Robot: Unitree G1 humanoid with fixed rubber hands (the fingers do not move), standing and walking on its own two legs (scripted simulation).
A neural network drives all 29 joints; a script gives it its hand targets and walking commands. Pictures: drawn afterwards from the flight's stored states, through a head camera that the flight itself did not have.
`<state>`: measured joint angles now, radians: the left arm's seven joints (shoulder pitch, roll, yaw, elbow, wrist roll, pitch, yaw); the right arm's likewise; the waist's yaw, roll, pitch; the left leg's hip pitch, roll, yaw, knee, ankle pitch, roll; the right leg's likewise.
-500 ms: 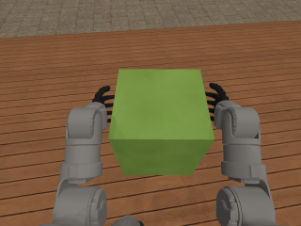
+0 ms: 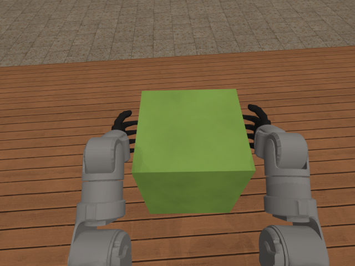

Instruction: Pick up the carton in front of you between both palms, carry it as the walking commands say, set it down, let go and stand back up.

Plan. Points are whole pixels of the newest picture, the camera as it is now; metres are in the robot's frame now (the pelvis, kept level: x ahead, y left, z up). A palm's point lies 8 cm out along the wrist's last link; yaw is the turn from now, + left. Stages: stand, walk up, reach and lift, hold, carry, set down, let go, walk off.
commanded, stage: carry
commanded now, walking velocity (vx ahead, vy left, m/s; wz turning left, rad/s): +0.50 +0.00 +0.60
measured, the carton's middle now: (189, 156) +0.37 +0.00 +0.02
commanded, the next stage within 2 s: none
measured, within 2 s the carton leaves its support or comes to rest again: neither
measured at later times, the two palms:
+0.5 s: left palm (109, 78) +0.64 +0.25 +0.05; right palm (201, 65) +0.69 -0.04 +0.05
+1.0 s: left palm (104, 47) +0.90 +0.35 +0.00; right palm (172, 31) +1.00 +0.07 +0.01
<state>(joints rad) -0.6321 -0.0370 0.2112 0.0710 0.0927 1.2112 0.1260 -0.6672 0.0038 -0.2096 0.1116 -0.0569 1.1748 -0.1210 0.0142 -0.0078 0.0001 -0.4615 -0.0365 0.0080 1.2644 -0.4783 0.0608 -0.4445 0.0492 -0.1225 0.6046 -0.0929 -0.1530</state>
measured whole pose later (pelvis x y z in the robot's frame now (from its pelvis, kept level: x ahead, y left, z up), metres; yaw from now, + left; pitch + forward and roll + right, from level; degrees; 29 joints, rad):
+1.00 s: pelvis +0.62 +0.08 -0.10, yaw +16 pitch +5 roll +1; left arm -0.61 0.00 0.18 0.11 0.04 1.20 0.12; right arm -0.62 0.04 -0.22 0.10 -0.08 1.17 -0.11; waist 0.08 -0.02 -0.04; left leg -0.54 -0.08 -0.01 1.31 -0.53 0.02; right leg -0.44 0.13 -0.02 0.57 -0.05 -0.10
